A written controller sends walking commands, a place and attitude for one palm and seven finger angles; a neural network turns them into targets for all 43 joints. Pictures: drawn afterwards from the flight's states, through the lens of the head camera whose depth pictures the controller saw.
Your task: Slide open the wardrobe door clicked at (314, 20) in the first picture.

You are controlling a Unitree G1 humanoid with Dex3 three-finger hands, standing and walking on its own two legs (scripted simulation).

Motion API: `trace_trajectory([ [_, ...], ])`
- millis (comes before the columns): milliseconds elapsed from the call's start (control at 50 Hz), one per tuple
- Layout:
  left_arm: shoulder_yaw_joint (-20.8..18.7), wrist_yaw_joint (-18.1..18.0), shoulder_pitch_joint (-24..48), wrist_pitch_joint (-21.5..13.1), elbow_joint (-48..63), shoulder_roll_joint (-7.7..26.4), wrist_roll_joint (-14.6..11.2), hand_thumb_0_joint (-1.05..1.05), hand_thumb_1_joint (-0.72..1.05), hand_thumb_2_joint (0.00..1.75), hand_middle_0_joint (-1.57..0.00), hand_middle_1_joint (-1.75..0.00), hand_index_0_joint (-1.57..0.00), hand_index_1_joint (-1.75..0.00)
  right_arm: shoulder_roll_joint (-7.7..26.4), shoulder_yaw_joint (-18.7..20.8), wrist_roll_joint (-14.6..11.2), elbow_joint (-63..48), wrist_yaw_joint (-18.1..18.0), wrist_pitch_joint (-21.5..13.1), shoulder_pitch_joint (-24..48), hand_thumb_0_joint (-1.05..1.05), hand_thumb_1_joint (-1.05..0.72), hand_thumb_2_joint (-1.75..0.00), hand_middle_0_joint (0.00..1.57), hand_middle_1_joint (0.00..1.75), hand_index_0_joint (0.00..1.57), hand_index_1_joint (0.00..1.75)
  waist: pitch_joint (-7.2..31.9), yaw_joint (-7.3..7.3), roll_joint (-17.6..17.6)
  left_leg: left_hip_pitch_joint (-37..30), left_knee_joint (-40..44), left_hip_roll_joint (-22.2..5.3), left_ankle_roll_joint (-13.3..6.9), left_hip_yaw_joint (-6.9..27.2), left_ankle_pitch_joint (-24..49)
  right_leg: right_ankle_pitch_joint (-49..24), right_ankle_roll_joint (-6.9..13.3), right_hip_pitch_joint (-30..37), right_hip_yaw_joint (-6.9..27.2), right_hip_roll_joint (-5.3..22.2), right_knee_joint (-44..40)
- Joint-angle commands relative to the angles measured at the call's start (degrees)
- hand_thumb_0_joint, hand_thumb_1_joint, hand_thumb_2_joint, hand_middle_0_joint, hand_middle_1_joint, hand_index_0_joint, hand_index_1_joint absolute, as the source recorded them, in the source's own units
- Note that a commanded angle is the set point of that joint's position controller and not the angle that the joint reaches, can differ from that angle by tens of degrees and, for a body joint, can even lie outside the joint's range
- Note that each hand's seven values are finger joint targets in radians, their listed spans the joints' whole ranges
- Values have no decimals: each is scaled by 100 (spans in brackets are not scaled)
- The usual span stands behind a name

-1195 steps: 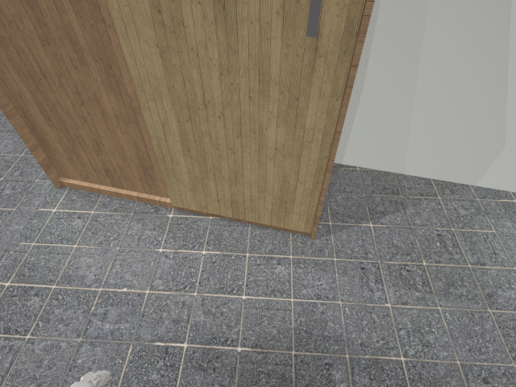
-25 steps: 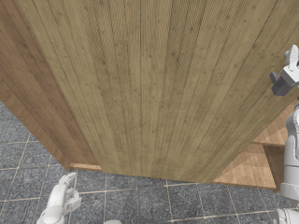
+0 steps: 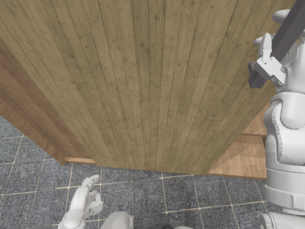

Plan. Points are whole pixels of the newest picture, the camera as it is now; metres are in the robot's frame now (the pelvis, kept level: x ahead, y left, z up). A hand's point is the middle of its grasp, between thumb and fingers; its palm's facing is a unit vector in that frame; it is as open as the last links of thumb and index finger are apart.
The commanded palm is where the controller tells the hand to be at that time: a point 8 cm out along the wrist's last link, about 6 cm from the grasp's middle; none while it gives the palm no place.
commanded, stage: stop walking and hold the door there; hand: right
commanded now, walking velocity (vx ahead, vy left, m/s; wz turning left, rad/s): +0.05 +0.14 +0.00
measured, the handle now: (273, 42) +0.42 -0.20 +0.25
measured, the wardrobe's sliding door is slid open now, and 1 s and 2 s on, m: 0.43 0.43 0.43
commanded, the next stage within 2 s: loosen the grip on the handle in 0.84 s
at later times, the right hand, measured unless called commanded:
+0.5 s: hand (261, 58) +0.39 -0.17 +0.25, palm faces +0.31 +0.94 -0.11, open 6.2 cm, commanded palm +0.35 -0.21 +0.23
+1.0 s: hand (266, 55) +0.39 -0.18 +0.25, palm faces +0.31 +0.93 -0.19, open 6.8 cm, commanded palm +0.35 -0.22 +0.24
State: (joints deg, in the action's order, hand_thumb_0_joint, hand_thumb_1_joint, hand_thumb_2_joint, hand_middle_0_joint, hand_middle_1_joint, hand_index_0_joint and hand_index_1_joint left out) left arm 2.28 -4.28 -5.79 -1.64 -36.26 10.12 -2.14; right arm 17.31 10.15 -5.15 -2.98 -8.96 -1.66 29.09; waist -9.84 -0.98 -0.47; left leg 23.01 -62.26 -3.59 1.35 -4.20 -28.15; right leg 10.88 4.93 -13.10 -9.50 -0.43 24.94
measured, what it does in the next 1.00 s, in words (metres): steps on the spot: left foot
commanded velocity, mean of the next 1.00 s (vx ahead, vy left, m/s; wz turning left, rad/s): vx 0.00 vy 0.00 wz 0.00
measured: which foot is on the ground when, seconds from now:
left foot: up 0.00-0.18, down 0.20-1.00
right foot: down 0.00-1.00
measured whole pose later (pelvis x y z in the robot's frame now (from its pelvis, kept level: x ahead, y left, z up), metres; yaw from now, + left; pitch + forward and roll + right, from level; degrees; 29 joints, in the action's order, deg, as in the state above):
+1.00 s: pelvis -0.01 +0.04 +0.00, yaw +1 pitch +0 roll +0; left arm 0.5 -3.4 -11.0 -2.7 -39.0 12.8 -1.9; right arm 23.4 16.8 -1.4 18.6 -0.8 -3.3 34.0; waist -1.8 -1.3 -0.7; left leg 9.1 -23.5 2.4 -3.5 -5.4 -14.0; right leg 7.1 1.7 -14.7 -8.8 3.0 24.6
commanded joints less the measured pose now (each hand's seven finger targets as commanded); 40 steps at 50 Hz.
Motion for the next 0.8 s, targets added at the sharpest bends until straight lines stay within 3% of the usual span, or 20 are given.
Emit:
trace_trajectory([
  [0, -162, -83, 353, -325, 754, 767, 102, 0, 90, 90, -20, -30, -20, -30, 965, -177, 145, -1709, 243, -458, 2354, 0, -90, -90, 45, 140, 45, 140, 2732, 158, -975, -31, 1315, 4, -77, 173, 352, -3169, -213, 2475, 1360, 1614, -692],
  [40, -104, -61, 357, -362, 777, 759, 116, 0, 90, 90, -20, -30, -20, -30, 964, -178, 122, -1624, 247, -410, 2383, 0, -90, -90, 45, 140, 45, 140, 2740, 166, -987, -435, 2213, 88, -119, 112, 538, -3314, -320, 2517, 1352, 1646, -753],
  [80, -91, -51, 366, -387, 798, 819, 126, 0, 90, 90, -20, -30, -20, -30, 1200, 19, 150, -1526, 241, -420, 2310, 0, -90, -90, 45, 140, 45, 140, 2679, 133, -958, -749, 3051, 107, -150, 64, 891, -3382, -370, 2482, 1221, 1619, -697],
  [100, -61, -27, 374, -399, 810, 781, 117, 0, 90, 90, -20, -30, -20, -30, 988, -156, 117, -1463, 252, -416, 2266, 0, -90, -90, 45, 140, 45, 140, 2758, 145, -899, -977, 3427, 102, -179, 73, 999, -3246, -446, 2462, 1238, 1582, -684],
  [140, -75, -15, 417, -415, 812, 847, 111, 0, 90, 90, -20, -30, -20, -30, 1090, -38, 121, -1324, 232, -444, 2215, 0, -90, -90, 45, 140, 45, 140, 2805, 100, -821, -1474, 4063, 39, -239, 138, 1596, -2765, -552, 2157, 1220, 1546, -582],
  [160, -77, -25, 449, -403, 815, 854, 103, 0, 90, 90, -20, -30, -20, -30, 1206, 86, 118, -1210, 215, -465, 2174, 0, -90, -90, 45, 140, 45, 140, 2872, 85, -624, -1772, 4349, -68, -282, 234, 2109, -2435, -578, 1944, 1217, 1504, -430],
  [180, -86, -55, 459, -386, 802, 873, 96, 0, 90, 90, -20, -30, -20, -30, 1442, 304, 131, -1052, 204, -476, 2029, 0, -90, -90, 45, 140, 45, 140, 2850, 127, -365, -2023, 4334, -208, -315, 369, 2826, -2159, -630, 1662, 1157, 1365, -321],
  [200, -94, -69, 413, -359, 783, 842, 84, 0, 90, 90, -20, -30, -20, -30, 1376, 312, 96, -859, 192, -485, 2009, 0, -90, -90, 45, 140, 45, 140, 2861, 191, -254, -2097, 4210, -355, -348, 477, 2967, -1702, -682, 1433, 1122, 1270, -378],
  [220, -163, -78, 321, -363, 798, 890, 58, 0, 90, 90, -20, -30, -20, -30, 1180, 196, 49, -819, 185, -492, 2027, 0, -90, -90, 45, 140, 45, 140, 2871, 196, 158, -2027, 4174, -407, -375, 690, 3079, -1553, -581, 1434, 1115, 1193, -306],
  [240, -183, -87, 337, -352, 793, 903, 40, 0, 90, 90, -20, -30, -20, -30, 1097, 122, 40, -806, 181, -507, 2104, 0, -90, -90, 45, 140, 45, 140, 2885, 189, 244, -1953, 4169, -467, -377, 775, 3163, -1574, -486, 1470, 1116, 1176, -263],
  [320, -173, -130, 353, -299, 791, 928, 33, 0, 90, 90, -20, -30, -20, -30, 1247, 251, 62, -426, 144, -487, 1960, 0, -90, -90, 45, 140, 45, 140, 2663, 160, -269, -1682, 4219, -412, -297, 723, 2619, -1367, -352, 1346, 1229, 1289, -477],
  [380, -199, -173, 333, -263, 774, 957, 29, 0, 90, 90, -20, -30, -20, -30, 1244, 183, 71, -345, 145, -501, 1937, 0, -90, -90, 45, 140, 45, 140, 2474, 161, -412, -1551, 4278, -399, -288, 724, 2470, -1210, -299, 1275, 1272, 1322, -555],
  [460, -241, -172, 217, -207, 746, 1008, 7, 0, 90, 90, -20, -30, -20, -30, 1476, 455, 74, -9, 111, -502, 1758, 0, -90, -90, 45, 140, 45, 140, 2421, 163, -162, -1626, 4374, -474, -317, 848, 2798, -1256, -306, 1122, 1199, 1241, -404],
  [600, -280, -173, 167, -145, 773, 1068, -43, 0, 90, 90, -20, -30, -20, -30, 1686, 599, 69, -15, 129, -517, 1640, 0, -90, -90, 45, 140, 45, 140, 2439, 171, -333, -1727, 4338, -530, -313, 869, 3333, -1691, -284, 1139, 1089, 1196, -213],
  [660, -284, -159, 163, -136, 778, 1039, -52, 0, 90, 90, -20, -30, -20, -30, 1630, 585, 59, 62, 151, -518, 1588, 0, -90, -90, 45, 140, 45, 140, 2419, 166, -144, -1695, 4363, -517, -293, 893, 3409, -1669, -285, 1185, 1051, 1184, -192],
  [780, -305, -177, 137, -85, 747, 1085, -63, 0, 90, 90, -20, -30, -20, -30, 1853, 757, 51, 257, 168, -498, 1392, 0, -90, -90, 45, 140, 45, 140, 2346, 167, -123, -1720, 4369, -553, -263, 902, 3552, -1613, -271, 1130, 998, 1147, -140],
])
